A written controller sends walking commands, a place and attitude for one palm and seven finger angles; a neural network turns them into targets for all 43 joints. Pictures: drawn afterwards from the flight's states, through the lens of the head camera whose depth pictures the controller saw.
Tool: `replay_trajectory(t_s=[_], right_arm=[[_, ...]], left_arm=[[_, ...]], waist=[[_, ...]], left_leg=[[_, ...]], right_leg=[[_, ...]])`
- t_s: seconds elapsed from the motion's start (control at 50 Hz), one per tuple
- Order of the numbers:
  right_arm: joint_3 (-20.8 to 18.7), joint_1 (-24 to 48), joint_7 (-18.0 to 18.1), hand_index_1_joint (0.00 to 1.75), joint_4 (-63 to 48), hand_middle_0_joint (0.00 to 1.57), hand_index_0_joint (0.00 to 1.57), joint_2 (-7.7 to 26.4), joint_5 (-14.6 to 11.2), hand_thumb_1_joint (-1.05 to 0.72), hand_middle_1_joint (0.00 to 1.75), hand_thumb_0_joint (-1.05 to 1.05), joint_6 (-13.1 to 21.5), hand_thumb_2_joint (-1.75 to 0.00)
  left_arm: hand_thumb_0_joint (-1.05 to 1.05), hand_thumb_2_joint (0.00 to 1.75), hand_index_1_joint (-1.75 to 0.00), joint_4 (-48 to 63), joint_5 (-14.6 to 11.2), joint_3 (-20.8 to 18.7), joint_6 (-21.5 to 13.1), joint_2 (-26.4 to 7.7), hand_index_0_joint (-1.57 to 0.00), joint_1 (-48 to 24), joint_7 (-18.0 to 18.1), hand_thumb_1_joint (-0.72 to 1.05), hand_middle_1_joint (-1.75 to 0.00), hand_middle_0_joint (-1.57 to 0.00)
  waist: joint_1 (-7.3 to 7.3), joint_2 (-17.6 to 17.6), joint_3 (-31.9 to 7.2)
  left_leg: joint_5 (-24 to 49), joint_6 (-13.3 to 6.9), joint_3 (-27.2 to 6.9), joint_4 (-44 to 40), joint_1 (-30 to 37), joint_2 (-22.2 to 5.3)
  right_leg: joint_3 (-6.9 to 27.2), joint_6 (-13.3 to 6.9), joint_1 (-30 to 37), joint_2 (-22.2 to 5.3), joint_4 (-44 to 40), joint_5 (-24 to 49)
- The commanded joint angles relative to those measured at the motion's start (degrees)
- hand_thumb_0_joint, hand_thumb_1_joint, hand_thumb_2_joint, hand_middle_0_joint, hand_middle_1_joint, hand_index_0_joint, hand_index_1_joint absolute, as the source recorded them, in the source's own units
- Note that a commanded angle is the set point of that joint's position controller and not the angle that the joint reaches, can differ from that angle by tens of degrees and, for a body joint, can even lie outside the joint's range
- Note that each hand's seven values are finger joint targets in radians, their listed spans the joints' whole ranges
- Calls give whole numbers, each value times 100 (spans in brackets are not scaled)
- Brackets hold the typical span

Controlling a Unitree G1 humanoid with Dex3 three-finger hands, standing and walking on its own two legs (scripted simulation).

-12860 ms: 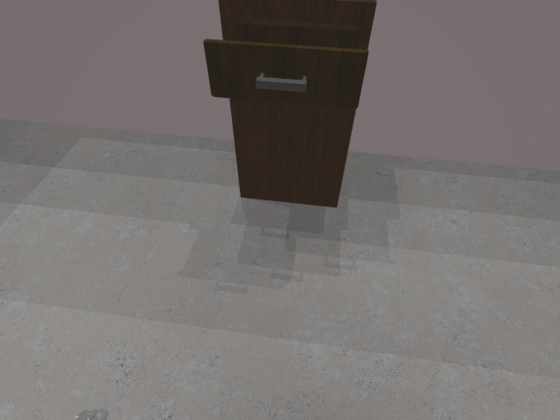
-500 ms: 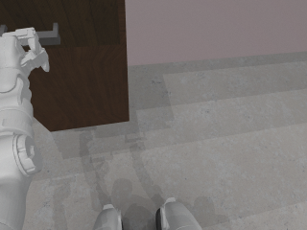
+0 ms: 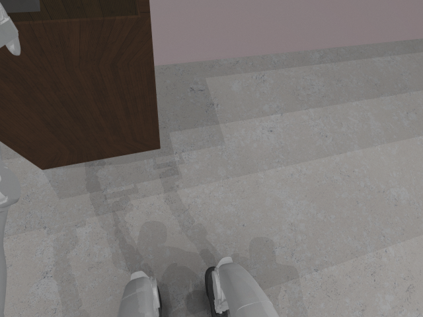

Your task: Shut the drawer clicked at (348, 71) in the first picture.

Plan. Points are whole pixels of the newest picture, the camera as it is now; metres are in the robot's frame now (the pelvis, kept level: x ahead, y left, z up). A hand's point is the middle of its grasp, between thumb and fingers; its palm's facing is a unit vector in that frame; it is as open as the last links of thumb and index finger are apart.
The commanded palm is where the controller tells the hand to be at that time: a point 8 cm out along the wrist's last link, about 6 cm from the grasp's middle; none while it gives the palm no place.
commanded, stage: push the drawer shut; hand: left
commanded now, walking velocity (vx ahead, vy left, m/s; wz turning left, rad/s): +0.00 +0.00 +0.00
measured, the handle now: out of the picture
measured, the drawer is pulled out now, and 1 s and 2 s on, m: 0.00 0.00 0.00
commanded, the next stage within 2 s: pull the fist back off the drawer in 0.16 s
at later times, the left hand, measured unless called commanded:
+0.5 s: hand (4, 23) +0.58 +0.23 +0.10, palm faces +0.09 -1.00 -0.02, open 3.2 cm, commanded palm +0.58 +0.24 +0.10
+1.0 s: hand (11, 37) +0.56 +0.22 +0.10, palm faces +0.11 -0.99 +0.00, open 3.3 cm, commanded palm +0.53 +0.25 +0.10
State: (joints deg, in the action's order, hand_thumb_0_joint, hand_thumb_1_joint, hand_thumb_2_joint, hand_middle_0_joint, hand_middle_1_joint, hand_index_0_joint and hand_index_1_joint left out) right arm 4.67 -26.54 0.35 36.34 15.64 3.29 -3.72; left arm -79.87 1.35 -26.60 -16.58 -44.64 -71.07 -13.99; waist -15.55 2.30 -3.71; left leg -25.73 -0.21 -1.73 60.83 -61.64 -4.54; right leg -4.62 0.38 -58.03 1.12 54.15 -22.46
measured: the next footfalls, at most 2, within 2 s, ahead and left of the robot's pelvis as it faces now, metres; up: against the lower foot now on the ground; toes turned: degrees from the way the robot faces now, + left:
none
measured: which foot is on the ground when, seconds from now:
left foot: down 0.00-1.00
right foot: down 0.00-1.00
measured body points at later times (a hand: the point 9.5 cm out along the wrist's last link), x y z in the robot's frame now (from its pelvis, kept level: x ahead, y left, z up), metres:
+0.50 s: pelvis -0.02 +0.00 -0.01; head +0.17 +0.04 +0.40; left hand +0.57 +0.28 +0.11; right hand -0.08 -0.25 -0.09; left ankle +0.01 +0.11 -0.66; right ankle +0.02 -0.13 -0.66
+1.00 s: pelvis +0.02 +0.00 +0.01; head +0.17 +0.03 +0.44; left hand +0.55 +0.27 +0.10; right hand -0.02 -0.25 -0.09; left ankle +0.01 +0.11 -0.66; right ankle +0.02 -0.13 -0.66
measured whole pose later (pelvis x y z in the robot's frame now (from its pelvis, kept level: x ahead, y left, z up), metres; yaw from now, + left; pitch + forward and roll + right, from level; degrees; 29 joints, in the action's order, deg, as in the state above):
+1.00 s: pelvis +0.02 +0.00 +0.01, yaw -1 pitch +23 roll -4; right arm 2.8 -26.0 -1.2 35.1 15.2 2.4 -4.7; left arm -68.8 -2.7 -27.7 -18.4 -34.9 -56.9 -11.7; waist -12.0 2.0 -4.9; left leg -26.5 -0.5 0.3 56.8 -53.5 -4.6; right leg -2.6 0.8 -50.9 1.3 50.6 -22.8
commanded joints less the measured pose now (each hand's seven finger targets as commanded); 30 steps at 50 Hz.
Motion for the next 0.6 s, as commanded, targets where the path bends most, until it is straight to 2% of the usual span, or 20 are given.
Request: replay_trajectory(t_s=[0.0,0.02,0.1,0.12,0.16,0.2,0.24,0.26,0.3,0.32,0.34,0.4,0.42,0.46,0.5,0.54,0.58], right_arm=[[-379,-1422,87,30,18,20,20,1207,21,-90,30,0,26,-90],[-381,-1433,91,30,46,20,20,1212,37,-90,30,0,35,-90],[-331,-1454,106,30,95,20,20,1241,43,-90,30,0,92,-90],[-331,-1455,108,30,98,20,20,1248,56,-90,30,0,106,-90],[-320,-1437,115,30,107,20,20,1256,45,-90,30,0,143,-90],[-299,-1412,121,30,120,20,20,1266,34,-90,30,0,191,-90],[-275,-1401,141,30,128,20,20,1298,35,-90,30,0,239,-90],[-278,-1396,139,30,117,20,20,1286,37,-90,30,0,260,-90],[-249,-1414,145,30,81,20,20,1282,36,-90,30,0,284,-90],[-247,-1444,138,30,68,20,20,1296,50,-90,30,0,282,-90],[-247,-1422,121,30,37,20,20,1269,35,-90,30,0,278,-90],[-263,-1428,90,30,2,20,20,1273,49,-90,30,0,267,-90],[-282,-1440,74,30,-15,20,20,1267,68,-90,30,0,270,-90],[-284,-1427,59,30,-42,20,20,1257,57,-90,30,0,253,-90],[-302,-1404,33,30,-68,20,20,1243,48,-90,30,0,239,-90],[-324,-1436,14,30,-116,20,20,1245,44,-90,30,0,217,-90],[-352,-1393,-17,30,-125,20,20,1213,28,-90,30,0,200,-90]], left_arm=[[0,90,-160,1334,-54,93,-297,-1303,-140,-3416,195,90,-160,-140],[0,90,-160,1403,-46,79,-317,-1320,-140,-3518,211,90,-160,-140],[0,90,-160,1320,-41,225,-276,-1284,-140,-3692,210,90,-160,-140],[0,90,-160,1417,-39,242,-293,-1270,-140,-3787,207,90,-160,-140],[0,90,-160,1431,-40,341,-270,-1203,-140,-3874,218,90,-160,-140],[0,90,-160,1363,-52,445,-219,-1086,-140,-3876,226,90,-160,-140],[0,90,-160,1364,-47,446,-193,-1125,-140,-3913,242,90,-160,-140],[0,90,-160,1382,-57,465,-170,-1082,-140,-3941,249,90,-160,-140],[0,90,-160,1313,-49,308,-127,-1322,-140,-3849,253,90,-160,-140],[0,90,-160,1350,-22,210,-146,-1455,-140,-3859,248,90,-160,-140],[0,90,-160,1320,8,350,-126,-1298,-140,-3874,240,90,-160,-140],[0,90,-160,1373,3,241,-99,-1369,-140,-3838,263,90,-160,-140],[0,90,-160,1446,4,146,-129,-1410,-140,-3807,261,90,-160,-140],[0,90,-160,1384,12,151,-99,-1384,-140,-3665,249,90,-160,-140],[0,90,-160,1504,-4,186,-97,-1287,-140,-3580,244,90,-160,-140],[0,90,-160,1597,-19,17,-117,-1385,-140,-3266,234,90,-160,-140],[0,90,-160,1650,-67,103,-109,-1162,-140,-3051,223,90,-160,-140]], waist=[[-442,1360,-2925],[-460,1503,-2955],[-540,1585,-2907],[-544,1745,-3008],[-592,1826,-3002],[-628,1770,-2918],[-656,1785,-2923],[-647,1822,-2951],[-605,1650,-3001],[-560,1695,-3085],[-561,1792,-3057],[-538,1669,-3010],[-488,1747,-3153],[-459,1621,-3088],[-406,1670,-3077],[-261,1637,-3284],[-225,1614,-3193]], left_leg=[[2083,-198,-306,-467,2619,138],[2095,-194,-329,-453,2702,129],[1837,-188,-382,-465,2672,105],[1892,-187,-396,-445,2767,110],[1794,-172,-429,-462,2822,91],[1592,-185,-433,-477,2737,89],[1504,-181,-481,-501,2728,66],[1447,-191,-447,-490,2692,82],[1406,-222,-381,-442,2439,103],[1494,-211,-424,-437,2489,113],[1455,-191,-419,-457,2549,121],[1382,-202,-403,-459,2474,129],[1474,-198,-414,-442,2566,142],[1415,-196,-395,-461,2494,138],[1406,-185,-380,-513,2576,145],[1638,-163,-407,-560,2770,141],[1662,-156,-363,-598,2823,146]], right_leg=[[160,-79,651,256,-605,1103],[147,-96,538,249,-591,1082],[111,-100,359,244,-582,846],[107,-121,283,249,-550,861],[85,-107,174,233,-550,782],[88,-106,118,232,-574,663],[58,-102,30,217,-535,600],[74,-99,72,225,-555,583],[99,-91,337,228,-550,611],[80,-114,341,235,-508,643],[69,-120,263,237,-508,600],[75,-117,336,245,-537,581],[69,-134,354,253,-511,626],[68,-125,399,255,-526,602],[69,-129,429,256,-553,603],[36,-147,549,262,-523,716],[50,-139,589,270,-588,754]])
